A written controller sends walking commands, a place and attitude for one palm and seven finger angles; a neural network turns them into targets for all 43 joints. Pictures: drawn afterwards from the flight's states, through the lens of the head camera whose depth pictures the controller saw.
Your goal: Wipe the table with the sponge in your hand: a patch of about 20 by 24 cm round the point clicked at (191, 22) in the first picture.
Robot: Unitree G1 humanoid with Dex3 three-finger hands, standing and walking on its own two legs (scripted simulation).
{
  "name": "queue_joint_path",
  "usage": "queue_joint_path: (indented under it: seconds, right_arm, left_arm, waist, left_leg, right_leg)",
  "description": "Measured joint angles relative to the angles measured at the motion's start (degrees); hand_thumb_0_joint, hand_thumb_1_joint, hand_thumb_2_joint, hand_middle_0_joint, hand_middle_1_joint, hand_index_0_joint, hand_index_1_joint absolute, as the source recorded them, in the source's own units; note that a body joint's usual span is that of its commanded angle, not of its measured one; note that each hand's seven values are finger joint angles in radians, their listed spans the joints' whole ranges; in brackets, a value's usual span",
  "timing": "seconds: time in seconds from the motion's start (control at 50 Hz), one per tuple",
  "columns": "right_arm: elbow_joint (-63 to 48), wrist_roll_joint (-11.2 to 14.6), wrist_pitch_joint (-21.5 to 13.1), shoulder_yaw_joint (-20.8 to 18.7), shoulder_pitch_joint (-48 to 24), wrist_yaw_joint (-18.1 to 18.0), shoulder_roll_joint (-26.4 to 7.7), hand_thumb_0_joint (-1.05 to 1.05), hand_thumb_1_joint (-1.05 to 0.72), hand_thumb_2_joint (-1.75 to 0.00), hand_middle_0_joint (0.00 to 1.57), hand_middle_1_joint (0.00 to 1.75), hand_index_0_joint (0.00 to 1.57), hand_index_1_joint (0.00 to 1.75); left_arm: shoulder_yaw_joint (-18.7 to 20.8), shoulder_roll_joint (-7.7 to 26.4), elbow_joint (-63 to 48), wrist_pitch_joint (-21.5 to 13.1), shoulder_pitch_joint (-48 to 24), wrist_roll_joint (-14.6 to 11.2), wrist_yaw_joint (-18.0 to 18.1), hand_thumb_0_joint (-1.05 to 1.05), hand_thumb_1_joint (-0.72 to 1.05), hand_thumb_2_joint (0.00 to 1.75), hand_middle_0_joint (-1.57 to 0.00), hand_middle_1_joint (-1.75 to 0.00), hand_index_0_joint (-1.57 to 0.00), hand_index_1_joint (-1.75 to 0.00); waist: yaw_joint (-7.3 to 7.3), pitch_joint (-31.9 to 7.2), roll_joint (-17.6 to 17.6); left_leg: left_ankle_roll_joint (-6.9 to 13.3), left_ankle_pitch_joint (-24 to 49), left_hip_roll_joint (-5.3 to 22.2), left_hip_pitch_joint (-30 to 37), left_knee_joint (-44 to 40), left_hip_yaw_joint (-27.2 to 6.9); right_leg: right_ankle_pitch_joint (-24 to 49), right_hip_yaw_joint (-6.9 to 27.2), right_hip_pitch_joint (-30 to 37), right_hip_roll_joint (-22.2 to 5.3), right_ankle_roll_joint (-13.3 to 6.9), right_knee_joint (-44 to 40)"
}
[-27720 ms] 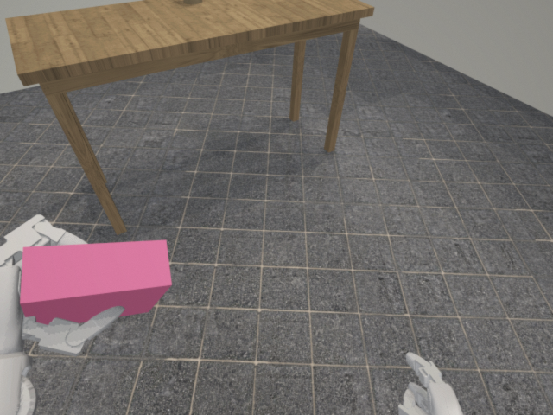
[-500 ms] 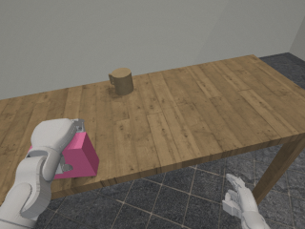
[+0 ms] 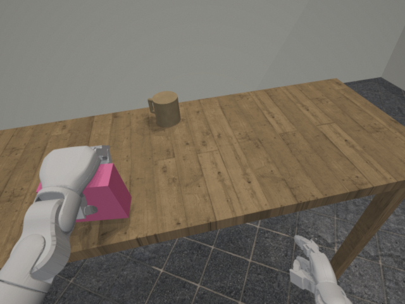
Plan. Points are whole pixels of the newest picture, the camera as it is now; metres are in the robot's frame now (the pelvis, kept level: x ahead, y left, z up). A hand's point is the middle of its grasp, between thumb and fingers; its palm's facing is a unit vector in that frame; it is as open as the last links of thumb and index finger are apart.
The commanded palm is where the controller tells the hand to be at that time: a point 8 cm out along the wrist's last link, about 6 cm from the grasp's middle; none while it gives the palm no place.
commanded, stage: lower the sponge onto the table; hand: left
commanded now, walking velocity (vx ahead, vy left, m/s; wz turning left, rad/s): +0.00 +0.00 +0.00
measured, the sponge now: (94, 200) +0.26 +0.29 +0.08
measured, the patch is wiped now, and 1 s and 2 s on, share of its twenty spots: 0.05 0.05 0.30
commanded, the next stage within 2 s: wipe forward along the first lane in 0.80 s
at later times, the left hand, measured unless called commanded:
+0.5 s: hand (75, 186) +0.26 +0.31 +0.12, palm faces +0.04 -0.05 -1.00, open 9.4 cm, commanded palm +0.22 +0.29 +0.19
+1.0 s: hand (85, 186) +0.26 +0.30 +0.12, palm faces +0.05 -0.04 -1.00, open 9.5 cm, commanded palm +0.24 +0.30 +0.17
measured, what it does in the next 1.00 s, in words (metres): stands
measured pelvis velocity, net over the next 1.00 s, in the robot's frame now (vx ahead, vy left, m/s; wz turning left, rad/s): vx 0.01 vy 0.00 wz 0.00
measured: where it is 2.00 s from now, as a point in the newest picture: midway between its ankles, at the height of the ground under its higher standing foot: outside the picture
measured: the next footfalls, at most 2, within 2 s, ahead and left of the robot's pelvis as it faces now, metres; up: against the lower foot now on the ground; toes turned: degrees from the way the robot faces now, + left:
none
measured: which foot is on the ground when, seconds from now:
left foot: down 0.00-1.00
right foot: down 0.00-1.00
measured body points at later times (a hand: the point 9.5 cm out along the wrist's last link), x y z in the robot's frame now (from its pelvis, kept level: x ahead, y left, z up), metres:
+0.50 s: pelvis +0.00 -0.01 +0.00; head -0.02 -0.04 +0.45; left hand +0.25 +0.31 +0.17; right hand +0.24 -0.21 -0.08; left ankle +0.07 +0.11 -0.74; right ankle +0.00 -0.10 -0.74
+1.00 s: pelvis +0.01 +0.00 +0.00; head -0.02 -0.04 +0.45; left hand +0.25 +0.29 +0.17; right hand +0.25 -0.20 -0.08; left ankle +0.07 +0.11 -0.74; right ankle +0.00 -0.10 -0.74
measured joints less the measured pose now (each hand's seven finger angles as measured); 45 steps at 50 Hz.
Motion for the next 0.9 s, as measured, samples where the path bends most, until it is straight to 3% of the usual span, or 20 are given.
queue_joint_path:
  seconds: [0.08, 0.18, 0.26, 0.36, 0.4, 0.48, 0.58, 0.7, 0.9]
  right_arm:
    - [1.07, 0.52, 0.82, 0.08, -0.45, 0.64, 0.16, 0.01, -0.90, -0.90, 0.20, 0.30, 0.20, 0.30]
    - [-0.01, 1.19, 1.60, 0.12, -0.54, 1.01, -0.86, 0.01, -0.90, -0.90, 0.20, 0.30, 0.20, 0.30]
    - [-0.90, 0.93, 1.05, -0.13, 0.06, 0.46, -1.82, 0.01, -0.90, -0.90, 0.20, 0.30, 0.20, 0.30]
    - [-0.39, 0.01, -0.54, -0.69, 2.00, -1.14, -1.59, 0.01, -0.90, -0.90, 0.20, 0.30, 0.20, 0.30]
    - [0.27, 0.22, -0.55, -0.78, 2.14, -1.14, -1.24, 0.01, -0.90, -0.90, 0.20, 0.30, 0.20, 0.30]
    - [0.87, 0.50, 0.08, -0.94, 1.85, -0.76, -0.97, 0.01, -0.90, -0.90, 0.20, 0.30, 0.20, 0.30]
    - [0.15, 0.14, 0.20, -1.45, 2.07, 0.04, -1.28, 0.01, -0.90, -0.90, 0.20, 0.30, 0.20, 0.30]
    - [0.09, 0.07, 0.61, -1.61, 2.46, 0.56, -1.38, 0.01, -0.90, -0.90, 0.20, 0.30, 0.20, 0.30]
    - [-0.12, 0.41, 2.01, -1.14, 0.94, 0.92, -1.01, 0.01, -0.90, -0.90, 0.20, 0.30, 0.20, 0.30]
  left_arm:
    - [3.90, -0.08, 4.47, 3.81, -3.74, -1.07, 2.26, 0.00, -0.47, 1.05, -0.81, -1.40, -0.82, -1.40]
    - [5.32, -0.39, 6.38, 8.60, -2.24, -1.36, -1.18, 0.00, -0.47, 1.05, -0.81, -1.41, -0.82, -1.40]
    - [2.64, -0.82, 5.81, 6.64, 1.39, -0.41, -4.82, 0.00, -0.47, 1.05, -0.81, -1.41, -0.81, -1.41]
    - [3.59, 0.98, 3.63, -1.78, 2.06, 0.19, -3.21, 0.00, -0.46, 1.05, -0.80, -1.41, -0.81, -1.41]
    - [4.51, 1.18, 5.01, -3.36, 1.19, -0.34, -1.85, 0.00, -0.46, 1.05, -0.80, -1.41, -0.81, -1.41]
    - [5.58, 0.35, 9.77, -1.95, -1.41, -0.93, -0.28, 0.00, -0.47, 1.05, -0.81, -1.41, -0.81, -1.40]
    - [5.64, -0.79, 8.26, -0.42, 0.45, 0.49, -0.23, 0.00, -0.47, 1.05, -0.80, -1.41, -0.81, -1.40]
    - [4.60, -1.96, 4.19, -1.67, 3.95, -0.28, 0.54, 0.00, -0.47, 1.05, -0.80, -1.41, -0.81, -1.40]
    - [4.12, -2.73, 5.45, 1.31, 2.28, 0.57, 1.43, 0.00, -0.48, 1.06, -0.82, -1.39, -0.82, -1.39]
  waist:
    - [-0.26, -0.46, 0.24]
    - [-1.53, -1.19, 1.25]
    - [-2.02, -0.82, 1.46]
    - [-1.07, -0.30, 0.47]
    - [-1.03, -0.23, 0.20]
    - [-1.55, 0.01, 0.14]
    - [-2.22, -0.04, 0.76]
    - [-2.09, -1.13, 1.09]
    - [-1.73, -1.47, 0.68]
  left_leg:
    - [-0.35, 0.37, 0.33, 0.13, -0.52, -0.18]
    - [-0.33, 0.54, 0.29, -1.17, -0.28, -0.39]
    - [-0.21, 0.09, 0.13, -1.95, 0.74, -0.70]
    - [-0.40, -0.65, 0.32, -1.36, 1.56, -1.28]
    - [-0.58, -0.83, 0.51, -1.13, 1.64, -1.39]
    - [-0.75, -0.79, 0.72, -1.40, 1.57, -1.33]
    - [-0.42, -0.77, 0.57, -1.97, 1.34, -0.75]
    - [-0.05, -1.23, 0.16, -1.98, 1.37, -0.32]
    - [-0.10, -1.34, 0.13, -2.30, 1.53, -0.32]
  right_leg:
    - [0.52, -0.13, 0.25, 0.36, -0.10, -0.77]
    - [0.49, -0.34, -1.05, 0.34, -0.04, -0.35]
    - [-0.13, -0.67, -1.68, 0.21, -0.02, 0.68]
    - [-0.60, -1.20, -0.54, 0.49, -0.36, 0.62]
    - [-0.52, -1.26, -0.11, 0.71, -0.47, 0.24]
    - [-0.28, -1.17, -0.34, 0.91, -0.53, -0.05]
    - [-0.25, -0.60, -1.21, 0.70, -0.29, 0.04]
    - [-0.75, -0.20, -1.41, 0.23, 0.15, 0.31]
    - [-0.96, -0.18, -1.82, 0.21, 0.07, 0.66]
